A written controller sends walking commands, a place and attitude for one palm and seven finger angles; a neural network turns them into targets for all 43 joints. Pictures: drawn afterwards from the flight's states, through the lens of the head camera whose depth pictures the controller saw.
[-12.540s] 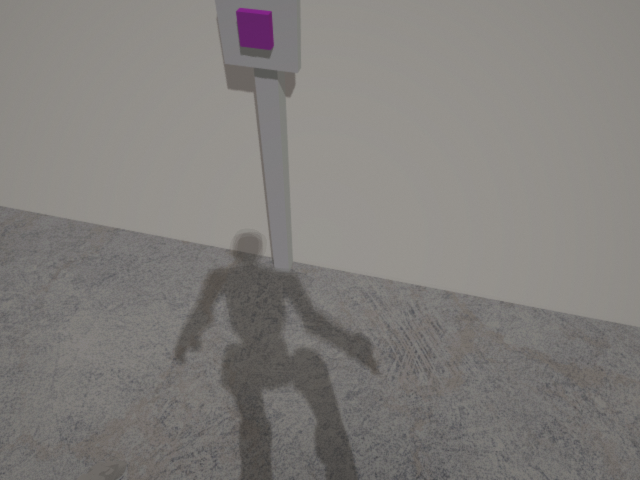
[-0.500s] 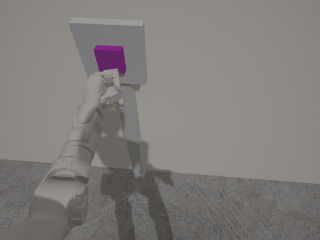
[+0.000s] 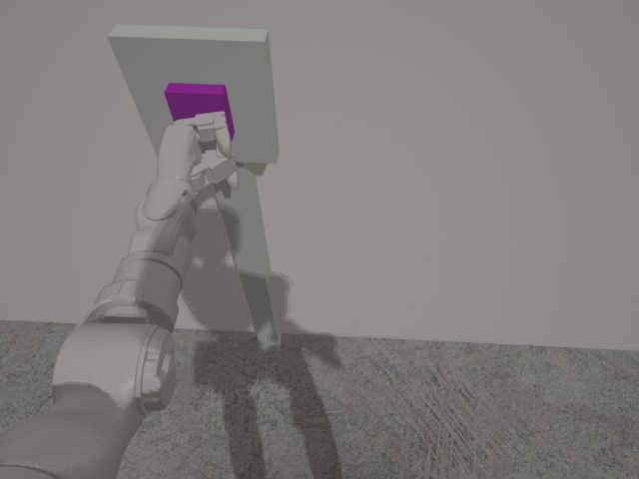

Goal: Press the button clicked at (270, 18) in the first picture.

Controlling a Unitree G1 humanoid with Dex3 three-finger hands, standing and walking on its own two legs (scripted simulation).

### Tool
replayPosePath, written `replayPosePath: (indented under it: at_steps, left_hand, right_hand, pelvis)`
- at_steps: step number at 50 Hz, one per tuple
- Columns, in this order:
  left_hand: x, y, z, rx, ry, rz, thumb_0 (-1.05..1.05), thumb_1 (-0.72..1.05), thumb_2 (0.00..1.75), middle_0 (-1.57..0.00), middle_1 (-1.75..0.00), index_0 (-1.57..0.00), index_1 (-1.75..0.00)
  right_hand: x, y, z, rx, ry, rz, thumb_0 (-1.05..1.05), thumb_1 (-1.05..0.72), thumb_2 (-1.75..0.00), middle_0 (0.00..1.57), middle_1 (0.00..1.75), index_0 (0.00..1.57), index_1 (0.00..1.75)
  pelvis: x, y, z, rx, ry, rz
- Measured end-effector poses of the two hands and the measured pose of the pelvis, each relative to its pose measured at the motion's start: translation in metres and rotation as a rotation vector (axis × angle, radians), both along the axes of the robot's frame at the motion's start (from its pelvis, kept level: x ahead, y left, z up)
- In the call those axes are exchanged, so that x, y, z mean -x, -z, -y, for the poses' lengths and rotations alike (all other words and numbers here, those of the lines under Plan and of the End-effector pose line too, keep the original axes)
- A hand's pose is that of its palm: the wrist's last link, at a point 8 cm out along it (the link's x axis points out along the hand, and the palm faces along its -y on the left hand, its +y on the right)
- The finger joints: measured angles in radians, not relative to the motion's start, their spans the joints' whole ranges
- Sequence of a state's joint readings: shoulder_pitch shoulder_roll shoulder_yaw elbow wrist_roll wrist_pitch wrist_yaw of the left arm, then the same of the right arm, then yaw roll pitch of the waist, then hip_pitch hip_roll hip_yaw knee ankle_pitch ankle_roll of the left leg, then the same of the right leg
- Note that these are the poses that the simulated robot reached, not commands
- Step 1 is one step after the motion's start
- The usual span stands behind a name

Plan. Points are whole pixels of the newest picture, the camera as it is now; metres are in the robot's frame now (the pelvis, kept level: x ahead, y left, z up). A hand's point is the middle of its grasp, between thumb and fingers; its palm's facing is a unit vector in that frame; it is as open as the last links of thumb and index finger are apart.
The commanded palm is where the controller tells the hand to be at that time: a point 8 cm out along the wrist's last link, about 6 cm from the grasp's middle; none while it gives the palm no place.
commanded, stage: press the button with the knuckle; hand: left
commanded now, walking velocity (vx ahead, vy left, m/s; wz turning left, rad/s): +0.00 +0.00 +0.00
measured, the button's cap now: (202, 111) +0.54 +0.14 +0.17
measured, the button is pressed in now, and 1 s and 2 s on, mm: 1 14 0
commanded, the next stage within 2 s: hold the button down briefly in 0.56 s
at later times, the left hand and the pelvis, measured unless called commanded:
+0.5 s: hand (230, 151) +0.49 +0.10 +0.14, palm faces -0.06 -1.00 -0.01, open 3.0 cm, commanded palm +0.49 +0.15 +0.14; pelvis -0.02 +0.00 -0.01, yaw +1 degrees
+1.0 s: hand (230, 151) +0.49 +0.10 +0.14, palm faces -0.06 -1.00 -0.02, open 3.0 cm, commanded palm +0.49 +0.14 +0.14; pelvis -0.03 +0.02 -0.01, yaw +1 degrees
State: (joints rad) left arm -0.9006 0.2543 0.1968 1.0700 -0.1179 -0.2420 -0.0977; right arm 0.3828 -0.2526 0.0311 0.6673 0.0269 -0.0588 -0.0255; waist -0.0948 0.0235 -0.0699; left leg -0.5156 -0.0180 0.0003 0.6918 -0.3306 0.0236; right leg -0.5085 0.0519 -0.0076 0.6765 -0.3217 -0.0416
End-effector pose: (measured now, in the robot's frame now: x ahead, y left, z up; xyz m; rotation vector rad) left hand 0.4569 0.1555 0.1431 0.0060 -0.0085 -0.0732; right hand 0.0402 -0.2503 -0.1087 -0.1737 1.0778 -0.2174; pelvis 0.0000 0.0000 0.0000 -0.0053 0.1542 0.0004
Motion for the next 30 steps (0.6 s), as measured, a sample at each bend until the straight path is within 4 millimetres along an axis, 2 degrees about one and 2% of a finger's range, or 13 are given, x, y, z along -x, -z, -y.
replayPosePath:
  at_steps: [15,30]
  left_hand:
    - [-0.008,-0.001,-0.002,-0.005,-0.006,-0.017,0.01,0.83,0.93,-1.30,-1.50,-1.30,-1.50]
    - [-0.017,-0.002,-0.003,-0.013,-0.007,-0.015,0.01,0.81,0.95,-1.30,-1.50,-1.32,-1.50]
  right_hand:
    - [0.026,0.002,0.004,0.022,0.011,-0.054,0.01,-0.91,-0.90,0.20,0.30,0.20,0.30]
    - [0.063,0.004,0.001,0.038,0.016,-0.129,0.01,-0.91,-0.90,0.20,0.30,0.20,0.30]
  pelvis:
    - [0.008,0.003,-0.001,0.007,-0.010,-0.017]
    - [0.019,0.008,-0.007,0.016,-0.021,-0.053]
